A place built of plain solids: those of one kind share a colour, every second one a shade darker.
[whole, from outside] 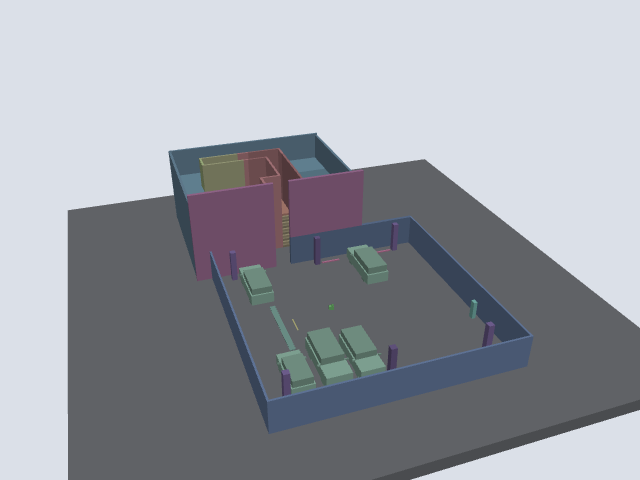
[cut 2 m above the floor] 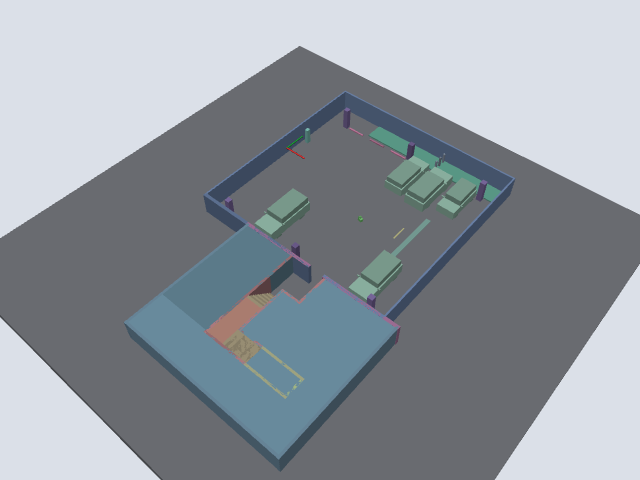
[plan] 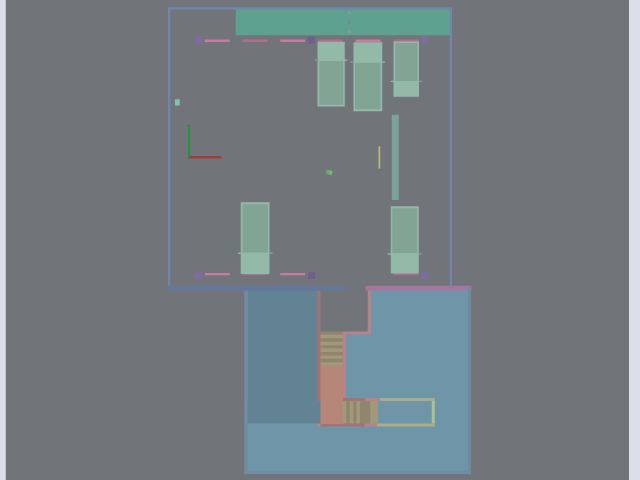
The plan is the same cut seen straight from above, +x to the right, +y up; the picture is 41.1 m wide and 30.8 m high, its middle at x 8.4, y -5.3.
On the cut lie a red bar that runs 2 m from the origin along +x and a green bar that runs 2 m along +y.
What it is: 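The pedestrian entrance of an underground car park of the 2000s; a paved forecourt at street level 4.40 m over the deck; a stair well of 22 risers of 0.200 m and treads of 0.220 m, 1.43 m wide, an L of two flights with a corner landing, across the facade; in a closed, roofed stair core with a lobby at street level, a plain doorway into the deck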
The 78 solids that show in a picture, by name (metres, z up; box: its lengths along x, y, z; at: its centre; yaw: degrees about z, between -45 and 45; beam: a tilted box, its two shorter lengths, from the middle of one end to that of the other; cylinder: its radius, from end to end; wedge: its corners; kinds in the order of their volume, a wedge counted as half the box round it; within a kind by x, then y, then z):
{
 "paving_1": {"box": [4.68, 1.45, 4.45], "at": [6.09, -16.35, 2.17]},
 "paving_2": {"box": [4.68, 4.49, 4.45], "at": [6.09, -13.4, 2.17]},
 "paving_3": {"box": [4.68, 2.64, 4.45], "at": [6.09, -9.86, 2.17]},
 "paving_4": {"box": [14.12, 3.05, 4.45], "at": [10.81, -18.59, 2.17]},
 "paving_5": {"box": [8.0, 4.47, 4.45], "at": [13.87, -13.4, 2.17]},
 "paving_6": {"box": [6.4, 2.64, 4.45], "at": [14.67, -9.86, 2.17]},
 "paving_7": {"box": [5.8, 1.45, 4.45], "at": [14.97, -16.35, 2.17]},
 "stair_step_1": {"box": [1.45, 3.97, 2.05], "at": [9.15, -15.13, 0.97]},
 "stair_step_2": {"box": [1.45, 4.19, 1.85], "at": [9.15, -15.02, 0.88]},
 "stair_step_3": {"box": [1.45, 4.41, 1.65], "at": [9.15, -14.91, 0.78]},
 "stair_step_4": {"box": [1.45, 4.63, 1.45], "at": [9.15, -14.8, 0.68]},
 "stair_step_5": {"box": [1.45, 4.85, 1.25], "at": [9.15, -14.69, 0.57]},
 "stair_step_6": {"box": [1.45, 5.07, 1.05], "at": [9.15, -14.58, 0.47]},
 "stair_step_7": {"box": [1.45, 5.29, 0.85], "at": [9.15, -14.47, 0.38]},
 "stair_step_8": {"box": [1.45, 5.51, 0.65], "at": [9.15, -14.36, 0.28]},
 "stair_step_9": {"box": [1.45, 5.73, 0.45], "at": [9.15, -14.25, 0.17]},
 "stair_step_10": {"box": [1.45, 5.95, 0.25], "at": [9.15, -14.14, 0.07]},
 "stair_step_11": {"box": [2.25, 1.45, 2.45], "at": [10.99, -16.35, 1.18]},
 "stair_step_12": {"box": [2.03, 1.45, 2.65], "at": [11.1, -16.35, 1.27]},
 "stair_step_13": {"box": [1.81, 1.45, 2.85], "at": [11.21, -16.35, 1.38]},
 "stair_step_14": {"box": [1.59, 1.45, 3.05], "at": [11.32, -16.35, 1.48]},
 "stair_step_15": {"box": [1.37, 1.45, 3.25], "at": [11.43, -16.35, 1.57]},
 "stair_step_16": {"box": [1.15, 1.45, 3.45], "at": [11.54, -16.35, 1.68]},
 "stair_step_17": {"box": [0.93, 1.45, 3.65], "at": [11.65, -16.35, 1.77]},
 "stair_step_18": {"box": [0.49, 1.45, 4.05], "at": [11.87, -16.35, 1.98]},
 "boundary_1": {"box": [0.22, 12.0, 6.82], "at": [3.65, -14.33, 3.36]},
 "boundary_2": {"box": [14.55, 0.22, 6.96], "at": [10.81, -20.21, 3.43]},
 "boundary_3": {"box": [0.22, 12.0, 6.89], "at": [17.97, -14.33, 3.4]},
 "car_1": {"box": [1.84, 4.61, 0.9], "at": [4.24, -5.17, 0.63]},
 "car_2": {"box": [1.64, 3.1, 0.59], "at": [4.24, -4.55, 1.37]},
 "car_3": {"box": [1.54, 2.81, 0.49], "at": [9.12, 4.78, 1.2]},
 "car_4": {"box": [1.74, 4.16, 0.77], "at": [9.12, 5.34, 0.57]},
 "car_5": {"box": [1.64, 2.99, 0.55], "at": [11.47, 4.57, 1.35]},
 "car_6": {"box": [1.84, 4.43, 0.9], "at": [11.47, 5.17, 0.63]},
 "car_7": {"box": [1.8, 4.31, 0.87], "at": [13.83, -5.29, 0.61]},
 "car_8": {"box": [1.6, 2.88, 0.54], "at": [13.83, -4.7, 1.31]},
 "car_9": {"box": [1.64, 3.55, 0.77], "at": [13.94, 5.66, 0.57]},
 "car_10": {"box": [1.44, 2.44, 0.54], "at": [13.94, 6.12, 1.22]},
 "rim_guard_1": {"box": [0.2, 1.83, 7.11], "at": [8.34, -16.35, 3.5]},
 "rim_guard_2": {"box": [0.2, 4.87, 7.11], "at": [8.34, -13.4, 3.5]},
 "rim_guard_3": {"box": [0.2, 2.83, 7.11], "at": [8.34, -9.95, 3.5]},
 "rim_guard_4": {"box": [1.83, 0.2, 7.11], "at": [9.15, -17.16, 3.5]},
 "rim_guard_5": {"box": [0.2, 4.47, 7.11], "at": [9.97, -13.4, 3.5]},
 "rim_guard_6": {"box": [2.0, 0.2, 7.11], "at": [10.67, -17.16, 3.5]},
 "rim_guard_7": {"box": [1.8, 0.2, 7.11], "at": [10.77, -15.54, 3.5]},
 "rim_guard_8": {"box": [1.8, 0.2, 7.11], "at": [10.77, -11.27, 3.5]},
 "rim_guard_9": {"box": [0.2, 2.83, 7.11], "at": [11.57, -9.95, 3.5]},
 "rim_guard_10": {"box": [1.0, 0.2, 7.11], "at": [11.77, -17.16, 3.5]},
 "rim_guard_11": {"box": [1.0, 0.2, 7.11], "at": [11.77, -15.54, 3.5]},
 "wall_1": {"box": [0.15, 18.02, 2.67], "at": [-1.27, 0.62, 1.28]},
 "wall_2": {"box": [11.37, 0.3, 2.67], "at": [4.33, -8.38, 1.28]},
 "wall_3": {"box": [18.22, 0.15, 2.67], "at": [7.76, 9.56, 1.28]},
 "wall_4": {"box": [5.55, 0.3, 2.67], "at": [14.09, -8.38, 1.28]},
 "wall_5": {"box": [0.15, 18.02, 2.67], "at": [16.8, 0.62, 1.28]},
 "facade_1": {"box": [6.51, 0.3, 7.85], "at": [6.76, -8.38, 3.88]},
 "facade_2": {"box": [6.8, 0.3, 7.85], "at": [14.72, -8.38, 3.88]},
 "stair_landing_1": {"box": [1.46, 3.75, 2.25], "at": [9.16, -15.24, 1.07]},
 "lobby_wall_1": {"box": [3.7, 0.2, 7.11], "at": [13.92, -17.16, 3.5]},
 "lobby_wall_2": {"box": [3.7, 0.2, 7.11], "at": [13.92, -15.54, 3.5]},
 "walkway_1": {"box": [13.72, 1.65, 0.16], "at": [9.86, 8.66, 0.03]},
 "column_1": {"box": [0.45, 0.45, 2.64], "at": [0.6, -7.58, 1.27]},
 "column_2": {"box": [0.45, 0.45, 2.64], "at": [0.6, 7.54, 1.27]},
 "column_3": {"box": [0.45, 0.45, 2.64], "at": [7.86, -7.58, 1.27]},
 "column_4": {"box": [0.45, 0.45, 2.64], "at": [7.86, 7.54, 1.27]},
 "column_5": {"box": [0.45, 0.45, 2.64], "at": [15.12, -7.58, 1.27]},
 "column_6": {"box": [0.45, 0.45, 2.64], "at": [15.12, 7.54, 1.27]},
 "lobby_wall_end_1": {"box": [0.2, 1.43, 7.11], "at": [15.67, -16.35, 3.5]},
 "wheelstop_1": {"box": [1.6, 0.15, 0.15], "at": [1.81, -7.49, 0.03]},
 "wheelstop_2": {"box": [1.6, 0.15, 0.15], "at": [1.81, 7.49, 0.03]},
 "wheelstop_3": {"box": [1.6, 0.15, 0.15], "at": [4.23, 7.49, 0.03]},
 "wheelstop_4": {"box": [1.6, 0.15, 0.15], "at": [6.65, -7.49, 0.03]},
 "wheelstop_5": {"box": [1.6, 0.15, 0.15], "at": [6.65, 7.49, 0.03]},
 "wheelstop_6": {"box": [1.6, 0.15, 0.15], "at": [9.07, 7.49, 0.03]},
 "wheelstop_7": {"box": [1.6, 0.15, 0.15], "at": [11.49, 7.49, 0.03]},
 "wheelstop_8": {"box": [1.6, 0.15, 0.15], "at": [13.91, -7.49, 0.03]},
 "wheelstop_9": {"box": [1.6, 0.15, 0.15], "at": [13.91, 7.49, 0.03]},
 "hump_1": {"box": [0.44, 5.47, 0.1], "at": [13.23, 0.0, 0.0]},
 "pay_station_1": {"box": [0.3, 0.4, 1.5], "at": [-0.75, 3.54, 0.7]}
}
